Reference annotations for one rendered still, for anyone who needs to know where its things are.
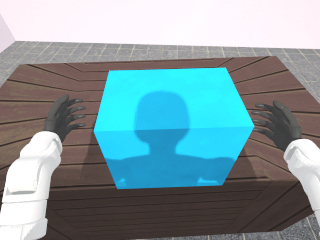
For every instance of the left robot hand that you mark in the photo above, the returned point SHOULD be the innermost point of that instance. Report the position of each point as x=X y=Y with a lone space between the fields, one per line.
x=58 y=117

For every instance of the left robot forearm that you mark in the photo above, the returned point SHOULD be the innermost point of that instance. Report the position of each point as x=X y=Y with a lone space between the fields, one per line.
x=27 y=186

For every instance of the carton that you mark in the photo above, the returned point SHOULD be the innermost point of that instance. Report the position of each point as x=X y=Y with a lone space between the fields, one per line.
x=162 y=128

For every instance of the right robot forearm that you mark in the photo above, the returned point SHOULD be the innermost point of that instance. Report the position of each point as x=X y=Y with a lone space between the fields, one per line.
x=303 y=159

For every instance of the right robot hand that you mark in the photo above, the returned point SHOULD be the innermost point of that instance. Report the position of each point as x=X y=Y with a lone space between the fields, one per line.
x=283 y=124

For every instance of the pedestal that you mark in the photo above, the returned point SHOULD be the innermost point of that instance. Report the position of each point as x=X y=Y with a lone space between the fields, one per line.
x=260 y=194

